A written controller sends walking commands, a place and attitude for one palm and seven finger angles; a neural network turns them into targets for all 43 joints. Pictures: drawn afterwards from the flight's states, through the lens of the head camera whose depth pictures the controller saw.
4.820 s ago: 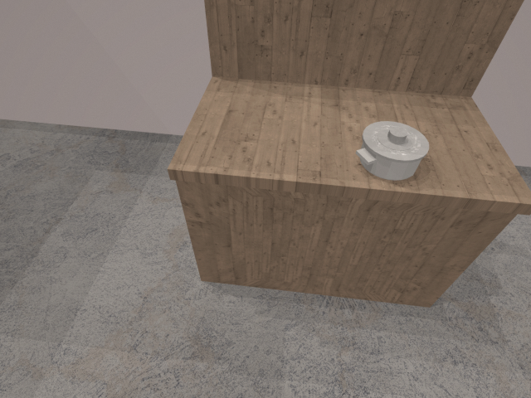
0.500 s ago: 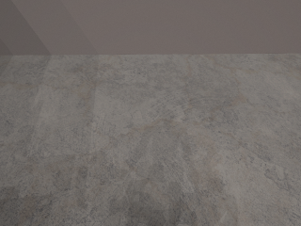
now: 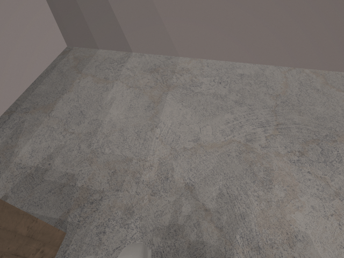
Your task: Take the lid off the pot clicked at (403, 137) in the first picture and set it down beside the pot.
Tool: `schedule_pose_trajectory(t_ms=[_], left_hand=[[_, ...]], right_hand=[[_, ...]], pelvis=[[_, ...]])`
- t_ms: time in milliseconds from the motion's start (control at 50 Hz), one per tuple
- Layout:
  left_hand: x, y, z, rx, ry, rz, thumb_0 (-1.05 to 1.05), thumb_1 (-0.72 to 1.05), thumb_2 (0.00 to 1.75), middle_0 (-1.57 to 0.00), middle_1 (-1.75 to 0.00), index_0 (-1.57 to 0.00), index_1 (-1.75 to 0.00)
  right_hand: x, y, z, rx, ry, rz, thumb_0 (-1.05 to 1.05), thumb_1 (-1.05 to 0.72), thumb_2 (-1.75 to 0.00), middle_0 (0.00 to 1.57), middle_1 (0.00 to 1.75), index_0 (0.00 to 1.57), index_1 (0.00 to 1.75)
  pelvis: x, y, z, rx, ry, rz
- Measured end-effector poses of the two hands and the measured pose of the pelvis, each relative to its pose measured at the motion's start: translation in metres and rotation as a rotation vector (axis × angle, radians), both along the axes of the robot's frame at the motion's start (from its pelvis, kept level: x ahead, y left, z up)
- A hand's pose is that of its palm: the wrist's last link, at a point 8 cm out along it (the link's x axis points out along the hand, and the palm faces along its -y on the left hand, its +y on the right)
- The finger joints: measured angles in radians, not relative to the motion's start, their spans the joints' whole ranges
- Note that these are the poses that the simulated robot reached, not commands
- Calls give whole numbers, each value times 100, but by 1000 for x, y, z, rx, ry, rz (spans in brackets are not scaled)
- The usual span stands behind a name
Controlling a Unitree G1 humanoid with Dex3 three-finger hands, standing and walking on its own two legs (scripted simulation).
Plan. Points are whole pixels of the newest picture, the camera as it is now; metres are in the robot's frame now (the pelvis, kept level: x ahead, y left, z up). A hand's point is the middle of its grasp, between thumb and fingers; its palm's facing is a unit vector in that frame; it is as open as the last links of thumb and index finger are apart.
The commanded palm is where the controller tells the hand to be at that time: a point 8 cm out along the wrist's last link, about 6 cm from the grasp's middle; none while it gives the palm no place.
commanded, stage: turn to face it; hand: left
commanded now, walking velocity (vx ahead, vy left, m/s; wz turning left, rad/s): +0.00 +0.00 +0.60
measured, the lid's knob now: out of the picture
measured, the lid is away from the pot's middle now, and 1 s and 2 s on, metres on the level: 0.00 0.00 0.00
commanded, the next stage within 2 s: none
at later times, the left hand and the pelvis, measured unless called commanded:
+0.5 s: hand out of the picture +0.00 +0.29 -0.17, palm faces +0.33 -0.91 -0.25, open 7.4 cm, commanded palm none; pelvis -0.01 +0.05 +0.00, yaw +17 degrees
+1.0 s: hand out of the picture -0.04 +0.22 -0.15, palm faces +0.55 -0.79 -0.26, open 7.4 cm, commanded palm none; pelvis +0.00 +0.01 +0.00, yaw +35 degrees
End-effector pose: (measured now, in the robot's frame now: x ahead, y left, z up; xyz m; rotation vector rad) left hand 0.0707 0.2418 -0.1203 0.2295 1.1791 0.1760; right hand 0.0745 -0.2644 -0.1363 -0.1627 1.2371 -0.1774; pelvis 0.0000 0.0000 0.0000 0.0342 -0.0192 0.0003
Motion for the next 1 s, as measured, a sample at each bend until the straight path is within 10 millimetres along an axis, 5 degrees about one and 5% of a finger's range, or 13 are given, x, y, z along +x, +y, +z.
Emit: schedule_pose_trajectory(t_ms=[140, 220, 460, 700, 860, 1000], left_hand=[[-94, 53, -34, -21, 161, 187, 1, 90, 90, -20, -30, -20, -29], [-121, 76, -41, -21, 216, 258, 1, 91, 90, -20, -30, -20, -29], [-98, 88, -19, -33, 53, 327, 1, 91, 90, -20, -30, -20, -29], [-55, 57, 2, 40, -116, 368, 1, 91, 90, -20, -30, -20, -29], [-88, 27, 13, 41, -85, 460, 1, 90, 90, -20, -30, -20, -29], [-144, 12, 1, -5, -9, 584, 0, 90, 90, -20, -30, -21, -30]], right_hand=[[90, 41, 19, -82, -157, 213, 0, -91, -90, 19, 30, 19, 30], [108, 68, 33, -107, -209, 287, 0, -91, -90, 19, 30, 20, 30], [84, 106, 32, -52, -111, 344, 0, -91, -90, 20, 30, 20, 30], [51, 66, -13, 4, 61, 351, 0, -91, -90, 20, 30, 20, 30], [74, 54, -12, 5, 100, 443, 1, -91, -90, 20, 30, 20, 30], [116, 84, -3, -25, 80, 582, 1, -91, -90, 19, 30, 19, 30]], pelvis=[[-1, 32, -17, -38, 14, 93], [-6, 44, -16, -49, 7, 138], [-9, 55, 1, -73, 18, 272], [-3, 20, -10, -41, 46, 412], [2, 7, -1, -15, 13, 525], [-1, 15, 0, 1, 14, 616]])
